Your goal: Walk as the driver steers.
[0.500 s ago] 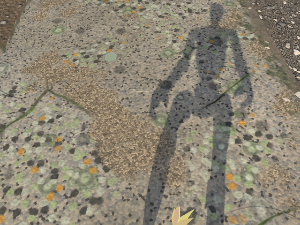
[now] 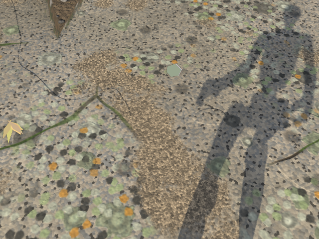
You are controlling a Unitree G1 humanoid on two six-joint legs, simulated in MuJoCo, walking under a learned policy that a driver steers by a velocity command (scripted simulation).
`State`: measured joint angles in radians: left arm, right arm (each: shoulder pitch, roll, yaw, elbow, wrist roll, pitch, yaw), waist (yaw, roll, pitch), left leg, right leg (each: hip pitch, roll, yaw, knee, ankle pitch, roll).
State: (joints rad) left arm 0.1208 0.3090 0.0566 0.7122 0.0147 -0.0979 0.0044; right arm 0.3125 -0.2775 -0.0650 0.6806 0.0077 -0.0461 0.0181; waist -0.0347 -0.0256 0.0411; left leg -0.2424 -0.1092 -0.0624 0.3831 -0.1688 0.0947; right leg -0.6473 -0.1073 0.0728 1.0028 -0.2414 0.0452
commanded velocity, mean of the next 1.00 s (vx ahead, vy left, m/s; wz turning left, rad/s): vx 0.50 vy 0.00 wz -0.24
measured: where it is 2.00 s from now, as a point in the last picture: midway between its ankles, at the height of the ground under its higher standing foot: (217, 121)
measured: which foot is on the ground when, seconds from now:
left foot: down 0.00-0.28, up 0.30-0.74, down 0.76-1.00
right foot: up 0.00-0.24, down 0.26-0.76, up 0.78-1.00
